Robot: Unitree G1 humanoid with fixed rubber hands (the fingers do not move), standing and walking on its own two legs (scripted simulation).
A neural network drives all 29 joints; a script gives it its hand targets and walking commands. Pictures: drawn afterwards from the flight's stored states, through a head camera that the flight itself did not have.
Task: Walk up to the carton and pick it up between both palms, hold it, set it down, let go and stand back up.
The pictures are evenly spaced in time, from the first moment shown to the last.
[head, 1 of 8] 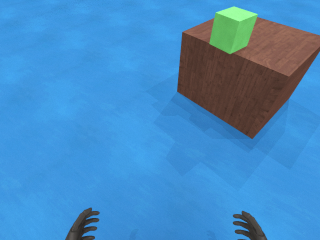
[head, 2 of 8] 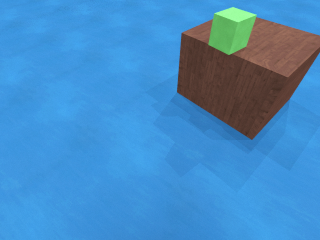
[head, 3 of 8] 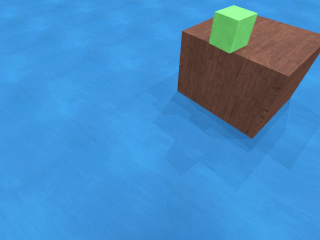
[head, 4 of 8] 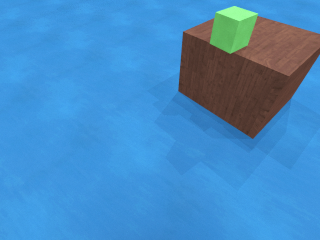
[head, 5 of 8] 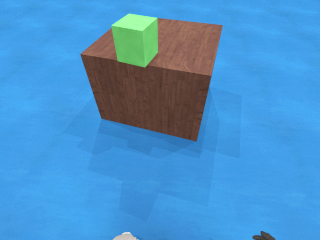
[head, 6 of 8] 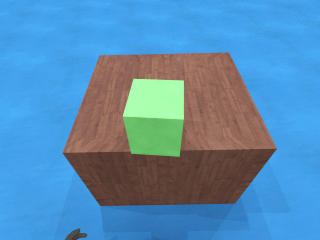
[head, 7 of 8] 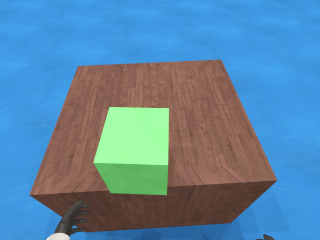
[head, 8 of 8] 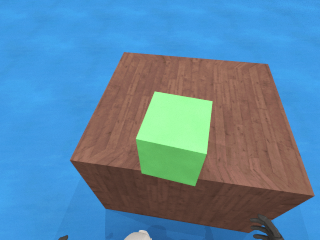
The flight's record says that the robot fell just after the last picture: no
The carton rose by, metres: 0.00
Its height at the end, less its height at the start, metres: +0.00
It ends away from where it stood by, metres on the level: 0.00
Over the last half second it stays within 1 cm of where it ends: yes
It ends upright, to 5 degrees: yes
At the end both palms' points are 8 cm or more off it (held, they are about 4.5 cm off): yes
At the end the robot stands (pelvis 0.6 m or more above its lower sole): yes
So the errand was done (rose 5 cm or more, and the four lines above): no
